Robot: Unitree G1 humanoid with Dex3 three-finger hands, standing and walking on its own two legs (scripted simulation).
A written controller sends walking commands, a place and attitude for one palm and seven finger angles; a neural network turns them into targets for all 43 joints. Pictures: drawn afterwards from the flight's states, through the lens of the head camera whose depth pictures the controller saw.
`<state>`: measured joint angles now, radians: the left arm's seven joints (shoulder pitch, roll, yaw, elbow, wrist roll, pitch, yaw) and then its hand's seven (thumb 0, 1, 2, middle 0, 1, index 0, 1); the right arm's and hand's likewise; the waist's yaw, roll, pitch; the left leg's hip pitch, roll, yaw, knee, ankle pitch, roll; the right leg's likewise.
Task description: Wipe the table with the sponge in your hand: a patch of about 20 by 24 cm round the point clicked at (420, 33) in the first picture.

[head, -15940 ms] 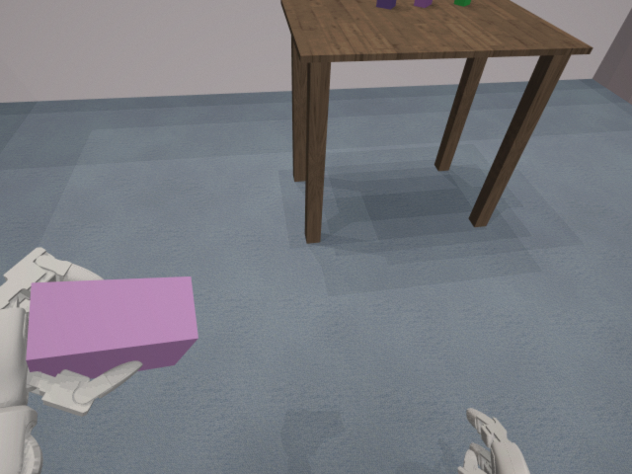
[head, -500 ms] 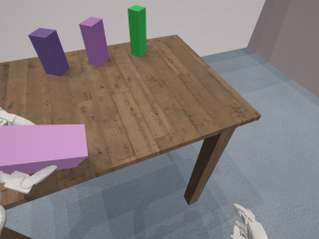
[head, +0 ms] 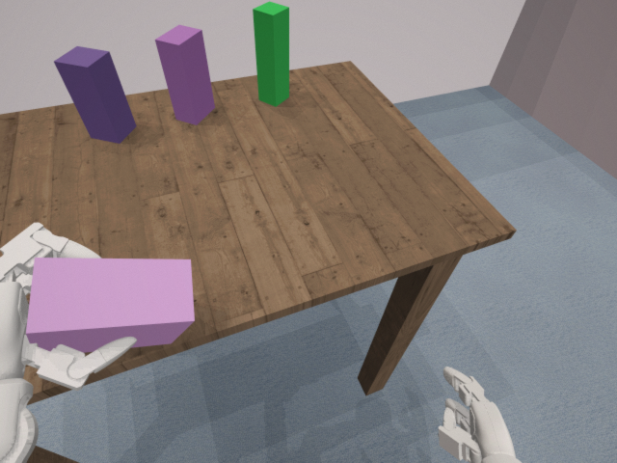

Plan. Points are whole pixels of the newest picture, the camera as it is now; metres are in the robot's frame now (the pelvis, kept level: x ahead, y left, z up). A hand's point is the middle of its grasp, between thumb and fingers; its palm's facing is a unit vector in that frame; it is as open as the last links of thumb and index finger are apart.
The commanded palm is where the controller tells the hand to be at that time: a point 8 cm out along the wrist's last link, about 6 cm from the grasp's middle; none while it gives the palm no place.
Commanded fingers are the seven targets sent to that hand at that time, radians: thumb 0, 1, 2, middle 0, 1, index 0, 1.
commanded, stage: look again from close up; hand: left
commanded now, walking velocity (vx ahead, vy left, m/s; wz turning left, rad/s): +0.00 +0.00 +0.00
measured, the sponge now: (138, 306) +0.24 +0.21 +0.12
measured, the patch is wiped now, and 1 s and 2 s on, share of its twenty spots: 0.00 0.00 0.00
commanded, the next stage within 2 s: turn the palm down, sponge in hand in 0.06 s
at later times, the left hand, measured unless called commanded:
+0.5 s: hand (103, 320) +0.21 +0.21 +0.16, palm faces +0.30 -0.73 -0.62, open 10.5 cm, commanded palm +0.16 +0.27 +0.20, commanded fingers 0.00 0.10 1.30 -1.20 -1.60 -1.20 -1.60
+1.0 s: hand (94, 273) +0.23 +0.22 +0.19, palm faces +0.35 -0.47 -0.81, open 10.5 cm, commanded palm +0.18 +0.26 +0.24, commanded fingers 0.00 0.10 1.30 -1.20 -1.60 -1.20 -1.60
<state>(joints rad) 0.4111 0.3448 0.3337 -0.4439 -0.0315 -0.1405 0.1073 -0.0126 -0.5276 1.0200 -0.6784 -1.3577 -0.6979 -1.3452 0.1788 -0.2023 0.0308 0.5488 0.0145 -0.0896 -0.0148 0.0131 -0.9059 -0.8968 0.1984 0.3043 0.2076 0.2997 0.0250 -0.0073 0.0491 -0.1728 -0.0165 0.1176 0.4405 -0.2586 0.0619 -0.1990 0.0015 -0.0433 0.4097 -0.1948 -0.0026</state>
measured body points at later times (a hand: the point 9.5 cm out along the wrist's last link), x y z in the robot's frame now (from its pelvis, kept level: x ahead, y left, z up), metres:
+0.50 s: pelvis -0.02 -0.04 -0.01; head -0.02 -0.07 +0.44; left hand +0.18 +0.25 +0.19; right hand +0.20 -0.25 -0.09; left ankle -0.01 +0.07 -0.74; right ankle +0.01 -0.12 -0.74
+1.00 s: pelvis +0.01 -0.06 -0.01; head +0.00 -0.09 +0.44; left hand +0.21 +0.24 +0.24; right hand +0.22 -0.29 -0.10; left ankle -0.01 +0.07 -0.74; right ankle +0.01 -0.12 -0.74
